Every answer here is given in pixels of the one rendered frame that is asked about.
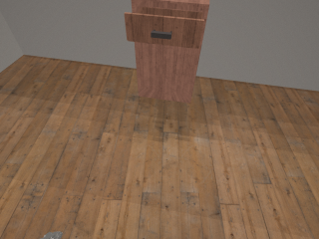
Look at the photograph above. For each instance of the handle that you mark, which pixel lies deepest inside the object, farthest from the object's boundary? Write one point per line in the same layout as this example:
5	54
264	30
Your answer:
161	34

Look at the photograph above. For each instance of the drawer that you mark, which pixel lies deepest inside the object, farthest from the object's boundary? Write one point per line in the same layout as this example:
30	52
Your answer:
185	26

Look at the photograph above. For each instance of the cabinet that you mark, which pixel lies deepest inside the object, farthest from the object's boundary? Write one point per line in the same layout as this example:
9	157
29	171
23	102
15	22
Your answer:
168	72

